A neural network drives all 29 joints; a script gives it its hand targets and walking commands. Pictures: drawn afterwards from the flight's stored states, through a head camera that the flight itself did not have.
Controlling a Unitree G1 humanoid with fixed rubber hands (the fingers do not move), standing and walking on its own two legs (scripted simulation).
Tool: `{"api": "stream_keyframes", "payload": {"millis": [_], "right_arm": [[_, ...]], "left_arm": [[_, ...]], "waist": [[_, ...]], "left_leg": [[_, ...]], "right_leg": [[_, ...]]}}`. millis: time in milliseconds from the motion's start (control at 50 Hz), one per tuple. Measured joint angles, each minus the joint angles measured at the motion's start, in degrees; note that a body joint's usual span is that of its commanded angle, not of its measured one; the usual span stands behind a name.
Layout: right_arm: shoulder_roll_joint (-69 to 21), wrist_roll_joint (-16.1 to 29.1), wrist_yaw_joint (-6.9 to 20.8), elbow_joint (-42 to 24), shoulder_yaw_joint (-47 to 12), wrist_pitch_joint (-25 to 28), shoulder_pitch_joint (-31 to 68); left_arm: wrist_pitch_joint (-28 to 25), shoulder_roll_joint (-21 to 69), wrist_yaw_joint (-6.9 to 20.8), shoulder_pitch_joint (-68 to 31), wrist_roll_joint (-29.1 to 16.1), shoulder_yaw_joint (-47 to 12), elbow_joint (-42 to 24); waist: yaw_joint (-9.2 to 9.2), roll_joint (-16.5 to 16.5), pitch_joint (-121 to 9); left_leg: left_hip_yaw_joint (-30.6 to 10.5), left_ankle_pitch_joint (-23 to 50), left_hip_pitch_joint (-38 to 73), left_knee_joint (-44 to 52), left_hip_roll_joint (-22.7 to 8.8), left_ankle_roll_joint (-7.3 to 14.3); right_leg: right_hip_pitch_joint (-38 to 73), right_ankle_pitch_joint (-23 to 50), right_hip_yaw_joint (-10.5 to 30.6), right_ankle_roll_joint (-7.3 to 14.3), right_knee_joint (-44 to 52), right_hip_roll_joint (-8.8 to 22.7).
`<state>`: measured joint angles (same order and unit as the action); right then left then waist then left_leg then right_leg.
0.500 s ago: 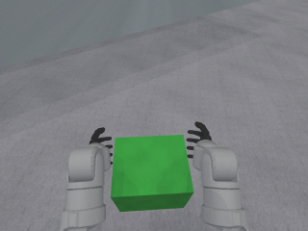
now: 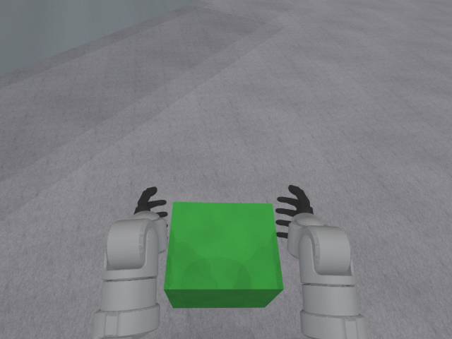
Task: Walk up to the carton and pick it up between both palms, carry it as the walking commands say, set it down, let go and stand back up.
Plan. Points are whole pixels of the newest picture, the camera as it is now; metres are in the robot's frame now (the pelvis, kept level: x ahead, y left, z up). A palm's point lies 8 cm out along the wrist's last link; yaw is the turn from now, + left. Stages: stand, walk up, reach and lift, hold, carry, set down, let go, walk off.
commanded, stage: carry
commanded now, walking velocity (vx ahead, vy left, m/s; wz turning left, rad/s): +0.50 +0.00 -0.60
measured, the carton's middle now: (221, 257) +0.30 +0.01 -0.04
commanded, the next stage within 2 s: none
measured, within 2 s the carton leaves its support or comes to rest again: neither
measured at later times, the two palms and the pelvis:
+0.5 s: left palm (224, 96) +0.71 +0.02 +0.06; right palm (321, 118) +0.64 -0.23 +0.06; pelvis +0.38 -0.02 -0.01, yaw -18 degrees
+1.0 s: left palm (292, 44) +1.07 -0.22 +0.07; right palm (364, 67) +0.94 -0.45 +0.06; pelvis +0.74 -0.18 +0.00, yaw -32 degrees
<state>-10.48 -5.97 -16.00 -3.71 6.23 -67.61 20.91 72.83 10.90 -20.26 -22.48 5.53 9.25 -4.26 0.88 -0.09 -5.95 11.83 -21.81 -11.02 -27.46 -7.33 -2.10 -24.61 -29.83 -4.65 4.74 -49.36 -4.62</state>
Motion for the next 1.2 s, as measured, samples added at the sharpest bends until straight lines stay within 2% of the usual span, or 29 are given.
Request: {"api": "stream_keyframes", "payload": {"millis": [40,80,100,120,140,180,240,280,340,360,380,400,460,500,600,640,680,720,740,760,800,860,920,980,1060,1100,1140,1160,1200], "right_arm": [[-0.25,0.0,0.0,-1.12,0.83,-0.42,0.71],[-0.82,0.0,-0.4,-1.85,1.67,-0.77,2.25],[-1.13,0.0,-0.76,-1.92,2.13,-0.7,3.04],[-1.3,0.01,-0.85,-1.87,2.53,-0.52,3.45],[-1.33,0.01,-0.84,-1.69,2.78,-0.39,3.51],[-1.26,0.02,-0.76,-0.42,3.03,-0.3,3.4],[-0.88,0.01,0.25,0.15,3.21,-0.28,2.55],[-0.85,0.02,0.72,0.09,3.22,-0.06,2.46],[-0.9,0.02,0.68,-0.94,2.56,0.09,2.53],[-0.81,0.03,0.68,-1.48,2.21,0.09,2.32],[-0.76,0.03,0.68,-1.96,1.88,0.19,2.1],[-0.66,0.03,0.82,-2.03,1.44,0.68,1.72],[-0.25,0.02,1.48,-1.73,0.76,0.99,0.66],[-0.04,0.02,1.6,-1.73,0.34,0.91,0.08],[-0.16,0.0,1.59,-4.68,0.32,0.92,0.47],[-0.31,0.0,1.59,-6.18,1.07,0.82,0.8],[-0.5,0.01,1.49,-6.76,1.47,0.33,1.31],[-0.81,0.01,0.79,-6.69,1.62,-0.34,2.16],[-0.92,0.02,0.54,-6.29,1.8,-0.32,2.49],[-0.94,0.01,0.5,-5.76,2.03,-0.22,2.59],[-0.83,0.02,0.51,-4.06,2.46,-0.14,2.35],[-0.42,0.02,0.64,-2.64,2.43,-0.57,1.32],[-0.23,0.02,0.57,-2.55,1.81,-0.72,0.82],[-0.38,0.02,-0.13,-2.77,1.48,-0.73,1.21],[-0.2,0.02,0.11,-4.48,1.34,-0.68,0.7],[-0.41,0.02,0.77,-4.52,1.27,-0.04,1.11],[-0.9,0.02,0.71,-3.38,1.14,0.62,2.43],[-1.11,0.02,0.38,-2.85,1.24,0.87,2.89],[-1.34,0.02,-0.48,-1.63,1.3,0.65,3.44]], "left_arm": [[-0.29,0.12,0.0,-0.05,0.0,-0.44,-0.85],[-0.52,0.11,0.0,-0.19,0.01,-0.49,-2.15],[-0.93,0.14,0.01,-0.17,0.01,-0.5,-2.51],[-1.46,0.15,0.01,-0.11,0.0,-0.58,-2.43],[-1.7,0.15,0.01,-0.09,0.0,-0.67,-2.17],[-1.2,0.16,-0.03,-0.08,0.0,-0.52,-1.46],[-0.22,0.18,-0.11,-0.17,0.01,-0.69,-1.12],[-0.09,0.2,-0.44,-0.3,0.01,-0.71,-1.48],[-0.2,0.23,-0.82,-0.3,0.02,-0.72,-2.81],[-0.23,0.24,-0.83,-0.3,0.02,-0.78,-3.19],[-0.28,0.24,-0.82,-0.27,0.02,-0.83,-3.64],[-0.6,0.2,-0.81,-0.2,0.01,-0.78,-3.81],[-0.87,0.14,-0.81,-0.03,0.0,-0.67,-3.16],[-0.43,0.12,-0.81,-0.05,0.01,-0.7,-3.18],[-1.54,0.39,-0.8,-0.76,-0.1,-0.74,-5.42],[-2.15,0.52,-0.79,-1.05,-0.38,-1.19,-6.08],[-2.27,0.51,-0.78,-1.05,-0.43,-1.37,-6.4],[-2.3,0.52,-0.76,-0.92,-0.43,-1.15,-6.48],[-2.64,0.48,-0.65,-0.73,-0.43,-1.14,-6.17],[-2.74,0.48,-0.65,-0.74,-0.44,-1.12,-5.75],[-2.37,0.48,-0.65,-0.76,-0.44,-1.05,-4.25],[-1.33,0.49,-0.66,-0.8,-0.43,-1.05,-2.4],[-1.07,0.5,-0.97,-0.82,-0.42,-1.02,-2.08],[-1.28,0.5,-1.12,-0.81,-0.42,-0.95,-2.54],[-1.16,0.52,-1.13,-0.81,-0.42,-1.78,-3.86],[-1.35,0.46,-1.14,-0.94,-0.41,-1.24,-5.07],[-2.52,0.4,-1.14,-0.9,-0.41,0.1,-5.34],[-3.03,0.41,-1.14,-0.84,-0.42,0.38,-5.12],[-3.0,0.38,-1.15,-0.64,-0.43,0.71,-4.41]], "waist": [[0.03,0.35,0.34],[0.07,0.4,0.0],[0.06,0.49,-0.12],[0.13,0.79,-0.11],[0.17,0.67,-0.11],[0.13,0.02,-0.12],[0.04,-0.03,-0.05],[-0.01,0.02,0.52],[-0.07,0.08,2.04],[-0.1,0.11,2.15],[-0.11,0.06,2.15],[-0.15,-0.75,2.67],[-0.13,-1.3,3.11],[-0.08,-0.11,3.09],[-0.06,1.29,3.8],[-0.02,1.26,4.5],[0.04,1.22,4.05],[0.08,1.18,2.78],[0.14,1.93,2.79],[0.18,2.11,2.82],[0.15,1.55,2.81],[0.05,1.05,2.81],[-0.02,0.73,3.5],[-0.05,0.63,4.46],[-0.12,0.65,3.38],[-0.19,-0.24,3.44],[-0.18,-1.32,3.86],[-0.12,-1.85,4.5],[-0.07,-1.71,5.35]], "left_leg": [[0.06,-2.25,3.66,0.63,-1.53,-1.44],[0.21,-5.54,5.26,-2.38,-2.96,-2.89],[0.09,-7.04,4.93,-6.46,-3.8,-3.57],[-0.78,-4.16,3.32,-12.83,-4.62,-4.06],[-2.39,-3.89,0.78,-20.88,-4.14,-4.31],[-5.03,-6.56,-4.56,-34.21,-0.55,-4.33],[-5.32,-8.56,-13.17,-41.26,3.24,-3.51],[-5.45,-9.03,-18.54,-37.3,4.02,-2.6],[-7.34,-6.02,-22.48,-21.27,3.98,-1.97],[-8.22,-1.76,-22.38,-14.11,3.94,-1.88],[-8.21,7.7,-21.57,-9.36,3.76,-1.06],[-6.91,11.93,-20.02,-9.67,3.84,0.49],[-3.44,3.99,-14.13,-9.04,3.36,2.14],[-2.06,2.34,-9.73,-6.03,2.25,1.88],[0.87,-1.14,0.62,0.64,-0.08,0.67],[1.05,-3.14,5.4,2.19,-0.75,-0.57],[1.14,-5.6,9.47,2.09,-1.54,-1.92],[1.22,-8.18,10.13,-4.77,-2.57,-3.22],[0.46,-7.09,8.76,-12.21,-3.68,-3.8],[-1.17,-5.35,5.97,-21.4,-3.47,-4.08],[-4.29,-6.39,-0.6,-37.04,-0.08,-4.16],[-5.11,-6.89,-11.29,-47.55,3.62,-3.31],[-5.53,-6.97,-20.9,-42.26,4.12,-2.33],[-8.22,-5.37,-26.66,-28.3,4.08,-1.88],[-9.95,8.75,-26.56,-6.06,4.09,-1.88],[-8.68,23.47,-23.54,-3.17,3.8,0.22],[-7.58,12.86,-20.61,-5.13,3.6,1.87],[-6.61,11.05,-19.66,-5.94,3.55,1.95],[-5.2,10.93,-16.29,-4.79,2.83,1.41]], "right_leg": [[-0.12,3.05,-1.43,0.0,8.4,0.01],[0.01,10.23,-2.38,0.11,17.1,0.02],[0.4,16.22,-2.72,0.92,17.07,-0.12],[0.9,16.06,-2.87,1.59,15.31,-0.59],[1.83,13.55,-2.48,1.77,14.41,-0.83],[4.72,9.9,-0.59,1.75,15.48,-0.85],[9.19,8.48,2.55,1.48,19.58,-0.87],[11.98,7.62,4.81,0.96,21.79,-0.89],[16.25,4.65,8.78,0.05,22.55,-0.92],[17.26,3.2,9.95,-0.19,21.69,-0.95],[17.31,1.65,10.4,-0.29,18.77,-0.87],[16.81,1.11,10.42,-0.4,13.71,-0.29],[10.86,1.38,8.01,-0.58,-4.6,-0.19],[7.47,1.16,4.81,-0.58,-8.37,-0.17],[-2.28,1.01,-0.08,-0.58,-6.49,-0.14],[-4.1,3.1,-1.35,-0.58,-1.12,-0.11],[-4.15,8.49,-2.9,-0.58,8.92,-0.11],[-3.57,18.58,-4.08,0.25,16.59,-0.16],[-2.78,19.92,-4.32,1.71,14.69,-0.7],[-1.94,17.21,-3.98,2.45,12.85,-1.03],[0.98,12.29,-2.27,2.76,12.87,-1.1],[6.08,10.3,0.51,2.38,17.33,-1.09],[11.12,9.82,3.78,1.81,22.32,-1.12],[15.96,8.02,8.06,1.33,24.96,-1.11],[20.2,2.6,11.99,0.76,22.09,-1.03],[18.62,2.29,10.92,0.57,10.82,-0.64],[13.27,2.33,9.97,0.27,-3.41,-0.58],[10.91,2.25,9.29,0.26,-7.39,-0.58],[7.85,1.68,6.79,0.25,-8.24,-0.57]]}}
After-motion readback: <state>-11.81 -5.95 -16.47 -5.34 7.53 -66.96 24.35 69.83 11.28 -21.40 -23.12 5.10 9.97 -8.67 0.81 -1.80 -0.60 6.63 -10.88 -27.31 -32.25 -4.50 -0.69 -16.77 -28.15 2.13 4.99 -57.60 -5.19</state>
